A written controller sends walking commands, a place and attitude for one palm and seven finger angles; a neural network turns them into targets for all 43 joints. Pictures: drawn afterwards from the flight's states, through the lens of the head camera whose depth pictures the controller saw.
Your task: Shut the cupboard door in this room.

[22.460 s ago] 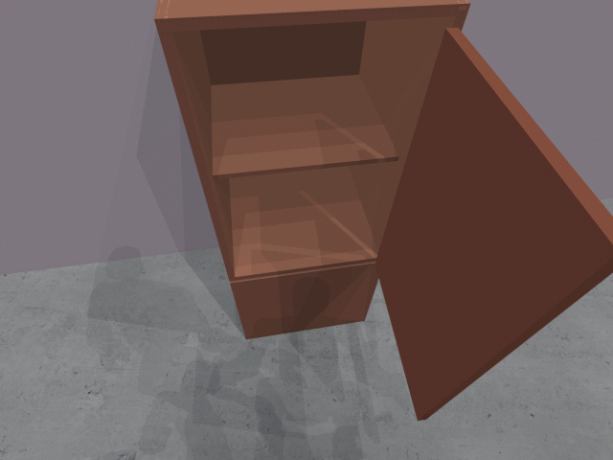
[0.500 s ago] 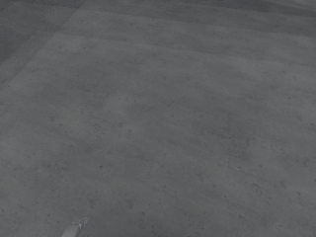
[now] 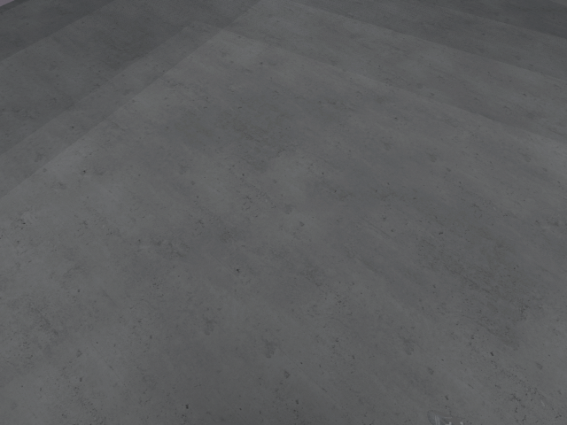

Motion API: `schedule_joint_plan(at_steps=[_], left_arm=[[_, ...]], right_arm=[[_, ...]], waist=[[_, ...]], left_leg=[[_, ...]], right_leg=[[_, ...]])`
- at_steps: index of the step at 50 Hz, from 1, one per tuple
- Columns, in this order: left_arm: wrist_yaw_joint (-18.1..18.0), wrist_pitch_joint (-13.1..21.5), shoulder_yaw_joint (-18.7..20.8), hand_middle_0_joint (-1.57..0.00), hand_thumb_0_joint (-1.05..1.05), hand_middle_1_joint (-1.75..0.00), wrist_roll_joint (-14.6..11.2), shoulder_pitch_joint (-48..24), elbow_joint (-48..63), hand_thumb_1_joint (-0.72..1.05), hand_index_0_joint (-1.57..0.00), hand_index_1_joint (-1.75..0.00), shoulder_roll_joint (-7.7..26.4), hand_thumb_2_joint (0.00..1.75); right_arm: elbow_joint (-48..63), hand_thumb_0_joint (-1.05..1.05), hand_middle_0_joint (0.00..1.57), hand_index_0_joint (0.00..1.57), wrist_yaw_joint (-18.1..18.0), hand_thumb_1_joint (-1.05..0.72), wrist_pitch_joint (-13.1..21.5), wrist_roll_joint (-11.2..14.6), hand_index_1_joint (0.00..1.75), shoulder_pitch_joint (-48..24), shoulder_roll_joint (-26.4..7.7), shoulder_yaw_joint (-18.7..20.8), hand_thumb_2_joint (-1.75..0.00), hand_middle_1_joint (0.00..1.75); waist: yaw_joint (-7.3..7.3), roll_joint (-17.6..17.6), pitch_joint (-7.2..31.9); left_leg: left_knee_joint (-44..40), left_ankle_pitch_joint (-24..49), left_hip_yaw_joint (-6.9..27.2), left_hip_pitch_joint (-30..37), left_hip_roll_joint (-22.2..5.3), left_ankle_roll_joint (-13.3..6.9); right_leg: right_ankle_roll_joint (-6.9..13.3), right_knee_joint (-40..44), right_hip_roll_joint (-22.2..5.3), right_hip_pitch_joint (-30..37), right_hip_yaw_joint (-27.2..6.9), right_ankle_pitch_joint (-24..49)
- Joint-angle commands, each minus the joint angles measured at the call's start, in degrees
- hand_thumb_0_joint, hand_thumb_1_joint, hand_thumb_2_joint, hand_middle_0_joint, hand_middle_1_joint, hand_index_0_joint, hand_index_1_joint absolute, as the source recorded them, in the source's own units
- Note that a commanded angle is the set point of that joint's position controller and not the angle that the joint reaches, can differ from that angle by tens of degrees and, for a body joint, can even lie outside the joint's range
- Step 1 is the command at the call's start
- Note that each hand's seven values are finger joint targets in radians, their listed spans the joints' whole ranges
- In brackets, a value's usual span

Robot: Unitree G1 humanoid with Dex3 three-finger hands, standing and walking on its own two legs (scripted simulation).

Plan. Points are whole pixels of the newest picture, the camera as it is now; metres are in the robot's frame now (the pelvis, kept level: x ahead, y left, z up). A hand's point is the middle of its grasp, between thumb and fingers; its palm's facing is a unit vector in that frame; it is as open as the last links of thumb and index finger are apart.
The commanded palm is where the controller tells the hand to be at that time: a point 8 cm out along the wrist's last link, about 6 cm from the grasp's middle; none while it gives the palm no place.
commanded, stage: turn or walk to find it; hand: left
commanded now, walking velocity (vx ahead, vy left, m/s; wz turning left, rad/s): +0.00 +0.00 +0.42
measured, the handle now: out of the picture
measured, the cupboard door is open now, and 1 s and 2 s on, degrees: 53 53 53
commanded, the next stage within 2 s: none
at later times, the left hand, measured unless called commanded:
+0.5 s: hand out of the picture +0.10 +0.16 -0.13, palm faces +0.17 -0.94 -0.29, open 7.4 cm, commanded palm none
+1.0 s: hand out of the picture -0.09 +0.17 -0.18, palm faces +0.47 -0.85 -0.24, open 7.4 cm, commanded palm none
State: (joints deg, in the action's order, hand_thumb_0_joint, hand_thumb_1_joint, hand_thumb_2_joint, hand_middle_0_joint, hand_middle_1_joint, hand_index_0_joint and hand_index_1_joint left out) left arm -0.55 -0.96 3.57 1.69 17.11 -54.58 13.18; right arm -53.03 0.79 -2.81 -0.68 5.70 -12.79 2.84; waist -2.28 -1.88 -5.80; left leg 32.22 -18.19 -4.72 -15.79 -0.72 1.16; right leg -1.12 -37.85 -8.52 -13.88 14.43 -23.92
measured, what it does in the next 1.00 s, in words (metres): steps on the spot, turning left: right foot, then left foot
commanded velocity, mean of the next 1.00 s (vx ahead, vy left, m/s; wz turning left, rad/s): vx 0.00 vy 0.00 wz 0.42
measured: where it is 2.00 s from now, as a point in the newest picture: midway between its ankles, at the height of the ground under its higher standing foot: outside the picture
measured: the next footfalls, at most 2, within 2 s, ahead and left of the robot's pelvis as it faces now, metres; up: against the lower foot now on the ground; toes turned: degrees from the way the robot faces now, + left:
right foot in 0.42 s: +0.07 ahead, -0.14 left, +0.00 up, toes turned +4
left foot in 0.92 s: -0.02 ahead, +0.08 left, +0.00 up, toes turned +29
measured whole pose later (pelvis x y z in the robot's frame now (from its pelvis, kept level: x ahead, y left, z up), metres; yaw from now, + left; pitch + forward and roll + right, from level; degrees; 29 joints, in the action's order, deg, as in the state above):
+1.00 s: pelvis -0.01 -0.03 +0.00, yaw +25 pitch +0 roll +0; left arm -0.8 -3.4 4.2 1.6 15.5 -56.4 14.7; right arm -52.5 0.3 -1.7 -0.8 6.5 -11.8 2.4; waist -2.5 -3.4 -4.6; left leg 34.3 -18.5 -4.4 -15.6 -0.8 -1.5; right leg -3.1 -53.9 -7.3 -22.2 9.1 -31.0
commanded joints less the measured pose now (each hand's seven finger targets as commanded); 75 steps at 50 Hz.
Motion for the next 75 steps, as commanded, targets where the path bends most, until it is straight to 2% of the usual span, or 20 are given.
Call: schedule_joint_plan(at_steps=[1, 6, 18, 19, 21, 23, 28, 39, 43, 44, 46, 48, 53, 62, 66, 67, 68, 69, 72, 75], left_arm=[[-0.9, 0.1, 0.6, -0.20, 0.00, -0.30, -0.8, -3.6, 7.1, 0.90, -0.20, -0.30, 6.1, 0.90], [0.0, -0.7, 1.0, -0.20, 0.00, -0.30, -0.7, -4.8, 4.8, 0.90, -0.20, -0.30, 5.1, 0.90], [0.2, 0.4, 0.7, -0.20, 0.00, -0.30, -1.1, -4.7, 6.4, 0.90, -0.20, -0.30, 4.0, 0.90], [0.1, 1.1, 1.0, -0.20, 0.00, -0.30, -1.1, -2.1, 5.8, 0.90, -0.20, -0.30, 5.1, 0.90], [-0.8, 2.2, 3.1, -0.20, 0.00, -0.30, 0.2, 1.7, 5.1, 0.90, -0.20, -0.30, 14.4, 0.90], [-1.4, 2.0, 2.6, -0.20, 0.00, -0.30, -0.3, -1.9, 6.0, 0.90, -0.20, -0.30, 11.3, 0.90], [-1.1, 2.1, 1.1, -0.20, 0.00, -0.30, -0.4, -6.2, 7.1, 0.90, -0.20, -0.30, 6.9, 0.90], [-1.1, 1.6, 2.1, -0.20, 0.00, -0.30, 0.3, 0.6, 3.3, 0.90, -0.20, -0.30, 10.1, 0.90], [-0.9, 1.1, 2.5, -0.20, 0.00, -0.30, 0.0, -1.4, 2.7, 0.90, -0.20, -0.30, 10.5, 0.90], [-0.8, 0.8, 2.5, -0.20, 0.00, -0.30, -0.5, -1.6, 2.7, 0.90, -0.20, -0.30, 10.0, 0.90], [-0.4, 0.1, 0.8, -0.20, 0.00, -0.30, -1.0, -2.9, 5.8, 0.90, -0.20, -0.30, 4.0, 0.90], [-0.5, -0.6, 0.8, -0.20, 0.00, -0.30, -0.3, -5.9, 5.9, 0.90, -0.20, -0.30, 5.1, 0.90], [0.2, -0.8, 1.1, -0.20, 0.00, -0.30, -0.5, -4.5, 3.3, 0.90, -0.20, -0.30, 4.9, 0.90], [0.1, -0.6, 0.5, -0.20, 0.00, -0.30, -0.9, -8.4, 6.3, 0.90, -0.20, -0.30, 3.3, 0.90], [-0.2, 0.6, 1.0, -0.20, 0.00, -0.30, -1.3, -2.6, 5.0, 0.90, -0.20, -0.30, 4.2, 0.90], [-0.5, 1.3, 1.6, -0.20, 0.00, -0.30, -0.8, -0.1, 4.6, 0.90, -0.20, -0.30, 7.3, 0.90], [-1.0, 1.8, 2.8, -0.20, 0.00, -0.30, 0.1, 1.1, 4.3, 0.90, -0.20, -0.30, 12.7, 0.90], [-1.2, 1.5, 2.8, -0.20, 0.00, -0.30, -0.2, 1.3, 5.1, 0.90, -0.20, -0.30, 14.1, 0.90], [-1.5, 1.3, 1.9, -0.20, 0.00, -0.30, -0.6, -8.6, 7.2, 0.90, -0.20, -0.30, 8.3, 0.90], [-1.1, 2.0, 1.1, -0.20, 0.00, -0.30, -0.5, -6.8, 6.7, 0.90, -0.20, -0.30, 6.5, 0.90]], right_arm=[[1.4, 0.00, 0.20, 0.20, -1.0, -0.90, 1.7, 0.2, 0.30, 11.6, -15.2, 3.3, -0.90, 0.30], [3.3, 0.00, 0.20, 0.20, -2.0, -0.90, 2.3, -0.5, 0.30, 3.7, -10.0, 1.8, -0.90, 0.30], [4.2, 0.00, 0.20, 0.20, -1.3, -0.90, 1.7, -0.8, 0.30, 4.4, -10.8, 3.0, -0.90, 0.30], [4.6, 0.00, 0.20, 0.20, -1.3, -0.90, 1.7, -0.5, 0.30, 4.3, -9.8, 3.0, -0.90, 0.30], [6.9, 0.00, 0.20, 0.20, -0.8, -0.90, 1.9, 0.0, 0.30, 4.8, -2.9, 1.7, -0.90, 0.30], [5.7, 0.00, 0.20, 0.20, -1.2, -0.90, 0.5, -0.3, 0.30, 4.6, -5.9, 2.5, -0.90, 0.30], [2.1, 0.00, 0.20, 0.20, 0.0, -0.90, -0.2, -0.6, 0.30, 7.2, -4.3, 2.2, -0.90, 0.30], [3.4, 0.00, 0.20, 0.20, 0.1, -0.90, 0.3, 0.0, 0.30, 0.3, -2.9, 0.7, -0.90, 0.30], [2.8, 0.00, 0.20, 0.20, 0.0, -0.90, 1.3, 0.0, 0.30, 4.1, -3.5, 0.8, -0.90, 0.30], [2.5, 0.00, 0.20, 0.20, 0.1, -0.90, 1.8, 0.0, 0.30, 6.2, -4.8, 1.1, -0.90, 0.30], [2.4, 0.00, 0.20, 0.20, -0.8, -0.90, 2.2, -0.3, 0.30, 10.7, -14.6, 3.5, -0.90, 0.30], [1.8, 0.00, 0.20, 0.20, -1.4, -0.90, 1.9, -0.4, 0.30, 9.8, -12.7, 2.7, -0.90, 0.30], [3.4, 0.00, 0.20, 0.20, -2.0, -0.90, 2.4, -0.5, 0.30, 3.7, -9.9, 1.6, -0.90, 0.30], [3.3, 0.00, 0.20, 0.20, -1.4, -0.90, 1.7, -1.0, 0.30, 6.2, -10.4, 2.7, -0.90, 0.30], [3.9, 0.00, 0.20, 0.20, -1.3, -0.90, 1.5, -0.5, 0.30, 4.9, -9.7, 3.0, -0.90, 0.30], [4.3, 0.00, 0.20, 0.20, -0.9, -0.90, 1.6, 0.0, 0.30, 5.3, -7.5, 2.8, -0.90, 0.30], [5.8, 0.00, 0.20, 0.20, -0.7, -0.90, 1.7, 0.1, 0.30, 5.4, -2.9, 1.9, -0.90, 0.30], [6.7, 0.00, 0.20, 0.20, -1.0, -0.90, 1.2, -0.2, 0.30, 3.0, -5.0, 2.4, -0.90, 0.30], [3.0, 0.00, 0.20, 0.20, -0.4, -0.90, -0.3, -0.8, 0.30, 6.4, -5.4, 3.1, -0.90, 0.30], [1.4, 0.00, 0.20, 0.20, 0.1, -0.90, -0.3, -0.7, 0.30, 8.0, -4.3, 2.5, -0.90, 0.30]], waist=[[6.37, 13.9, 15.3], [2.96, 10.3, 8.0], [1.70, 12.8, 9.3], [0.32, 10.2, 10.4], [-1.46, -16.9, 12.0], [0.01, -11.2, 9.3], [2.57, -7.9, 6.3], [-0.90, -9.1, 7.2], [1.57, -7.1, 9.5], [3.03, -3.4, 10.7], [5.49, 22.6, 11.0], [5.40, 14.3, 9.4], [2.34, 9.7, 6.4], [3.97, 12.9, 7.6], [0.87, 10.0, 10.5], [-0.26, 3.6, 12.0], [-0.97, -13.7, 12.0], [-2.00, -14.0, 10.1], [3.03, -7.2, 4.1], [3.04, -7.6, 5.0]], left_leg=[[-8.1, 52.1, 20.4, 21.0, -24.5, -15.4], [-9.9, 39.6, 14.4, 10.3, -14.0, -10.6], [-4.7, 30.8, 18.5, 3.1, -10.0, -7.9], [-1.1, 24.7, 17.4, 0.0, -7.8, -5.6], [19.8, -15.8, 5.8, -18.6, 3.8, 1.4], [35.5, -15.3, 11.4, -15.9, -0.2, 0.7], [36.9, -4.5, 6.6, -16.0, -1.4, 2.9], [15.6, -8.2, 0.9, -9.7, -2.0, 2.7], [0.1, 0.3, -1.4, 0.6, -1.4, 1.5], [-7.8, 7.7, -0.1, 7.0, -2.0, 0.8], [-13.7, 38.7, 26.0, 17.6, -22.5, -10.1], [-13.0, 31.6, 21.0, 12.0, -21.4, -13.3], [-12.8, 29.8, 14.9, 6.9, -13.8, -9.9], [-11.1, 25.1, 19.3, 5.4, -12.4, -10.5], [-4.4, 23.9, 19.8, -1.0, -8.8, -6.9], [0.8, 14.0, 17.0, -7.5, -5.1, -3.7], [13.2, -7.3, 7.3, -18.8, 3.0, 0.6], [25.4, -17.5, 8.3, -18.1, 2.2, 0.8], [38.5, -8.1, 9.7, -17.4, -0.9, 1.1], [37.3, -3.4, 6.7, -17.0, -1.1, 2.8]], right_leg=[[-2.9, -26.3, 1.1, -17.2, -10.2, -14.9], [-3.9, -26.8, 2.0, -16.6, -12.4, -2.0], [-3.8, 5.3, 7.0, -0.8, -9.2, 7.3], [-3.7, 13.5, 5.6, 5.6, -9.9, 14.5], [5.5, 17.7, -18.3, 18.1, -31.6, 35.5], [10.4, 19.5, -18.7, 5.9, -27.7, 32.1], [6.2, 17.6, -9.7, 6.5, -13.3, 34.6], [9.1, 16.0, -13.3, 10.2, -10.5, 36.7], [6.0, 10.1, -13.1, 6.7, -7.3, 31.6], [3.5, 4.7, -11.4, 3.1, -5.2, 28.8], [-3.8, -16.6, 1.2, -19.2, -4.0, -13.5], [-2.8, -25.0, 0.6, -18.4, -10.3, -11.0], [-3.9, -26.7, 2.0, -16.9, -12.1, 0.2], [-4.0, -8.3, 5.2, -9.8, -10.8, -1.9], [-3.4, 12.0, 6.5, 4.9, -9.8, 11.5], [-2.1, 18.1, 0.8, 13.1, -15.0, 15.5], [3.6, 20.0, -14.6, 18.8, -29.0, 22.4], [9.4, 20.8, -21.3, 9.8, -32.4, 27.3], [7.9, 21.9, -13.4, 0.6, -22.6, 17.2], [6.0, 19.1, -9.3, 4.7, -13.8, 27.5]])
